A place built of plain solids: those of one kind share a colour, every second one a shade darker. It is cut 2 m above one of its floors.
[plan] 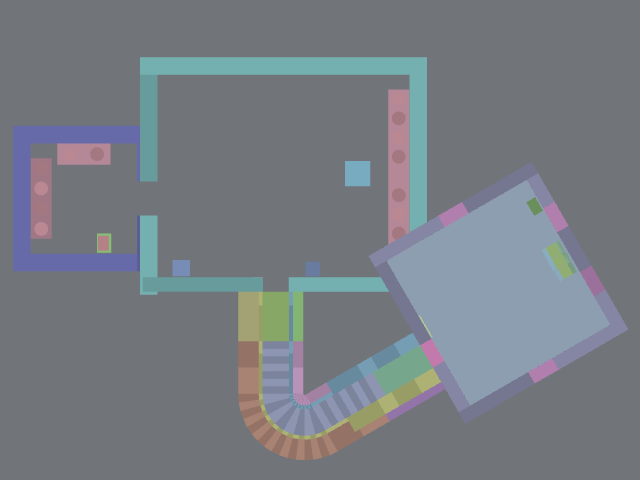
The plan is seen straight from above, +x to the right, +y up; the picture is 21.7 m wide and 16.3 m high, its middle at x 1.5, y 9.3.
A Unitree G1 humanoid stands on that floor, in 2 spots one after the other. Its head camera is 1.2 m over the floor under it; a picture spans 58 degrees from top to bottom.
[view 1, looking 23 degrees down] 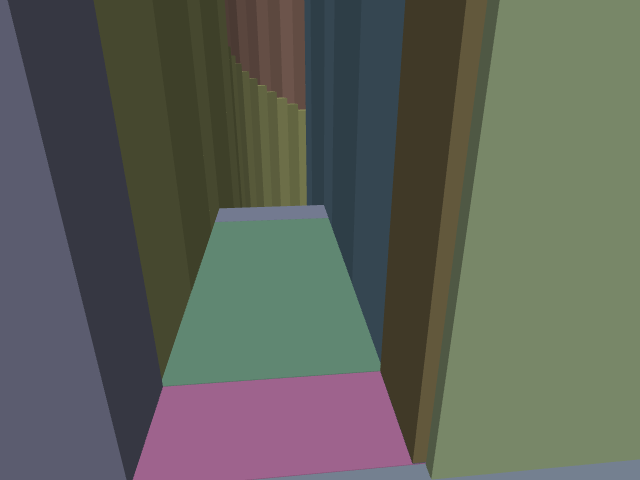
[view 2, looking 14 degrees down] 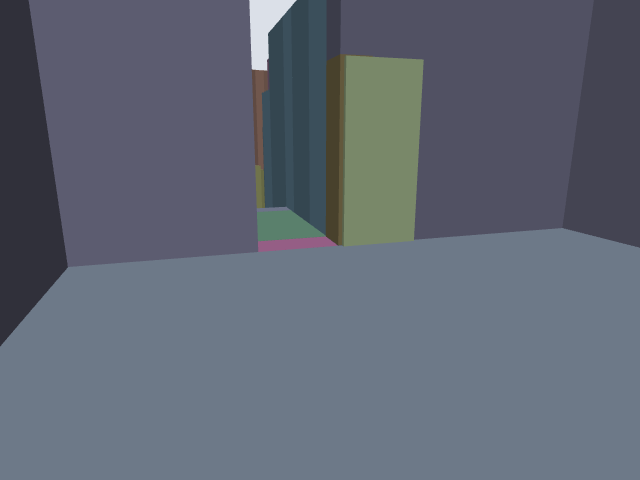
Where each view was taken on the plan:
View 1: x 6.31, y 6.08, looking -156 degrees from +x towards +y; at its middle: floor_upper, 3.07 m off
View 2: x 9.77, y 6.78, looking -167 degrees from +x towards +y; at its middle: threshold_cellar_door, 4.96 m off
